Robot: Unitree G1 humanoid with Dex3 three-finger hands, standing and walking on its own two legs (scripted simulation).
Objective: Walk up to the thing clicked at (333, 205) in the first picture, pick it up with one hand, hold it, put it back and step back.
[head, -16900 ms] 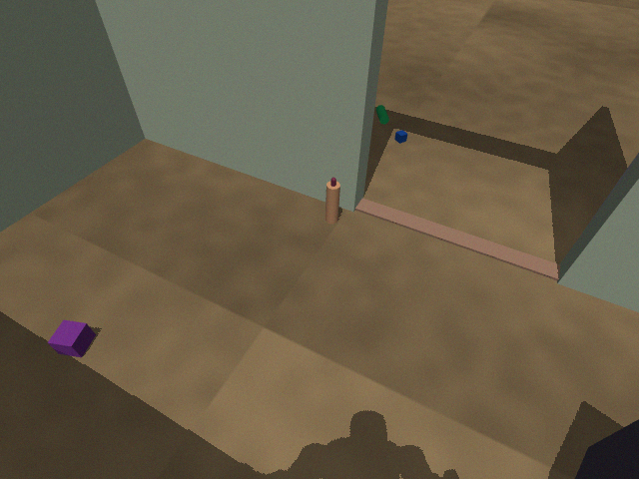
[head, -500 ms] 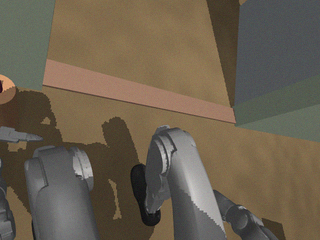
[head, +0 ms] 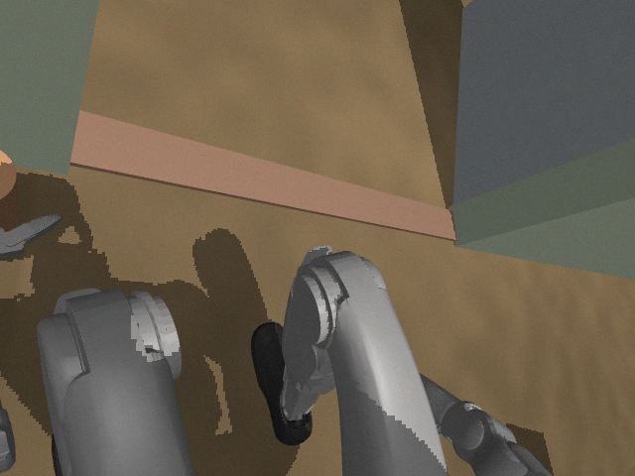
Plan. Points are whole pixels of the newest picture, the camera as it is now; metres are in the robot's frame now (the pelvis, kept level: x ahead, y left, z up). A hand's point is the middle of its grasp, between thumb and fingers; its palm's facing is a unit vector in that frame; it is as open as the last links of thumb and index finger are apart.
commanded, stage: close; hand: left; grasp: from the side
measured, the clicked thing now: out of the picture +0.44 +0.25 -0.17
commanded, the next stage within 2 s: settle in 0.24 s
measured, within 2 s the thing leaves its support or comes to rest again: leaves its support in 0.62 s
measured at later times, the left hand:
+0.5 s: hand out of the picture +0.44 +0.24 -0.16, palm faces +0.24 -0.97 +0.00, open 8.3 cm
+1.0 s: hand out of the picture +0.43 +0.27 -0.07, palm faces +0.22 -0.97 -0.06, open 8.4 cm
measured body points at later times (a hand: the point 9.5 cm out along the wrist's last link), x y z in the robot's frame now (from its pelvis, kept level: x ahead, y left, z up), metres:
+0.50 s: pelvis +0.00 +0.00 +0.00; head +0.23 +0.19 +0.34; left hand +0.42 +0.29 -0.16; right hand +0.15 -0.25 -0.03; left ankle +0.07 +0.12 -0.26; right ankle +0.16 -0.15 -0.25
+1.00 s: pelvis +0.00 +0.00 +0.03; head +0.20 +0.16 +0.40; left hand +0.41 +0.32 -0.06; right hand +0.17 -0.25 -0.04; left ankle +0.07 +0.12 -0.26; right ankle +0.16 -0.15 -0.25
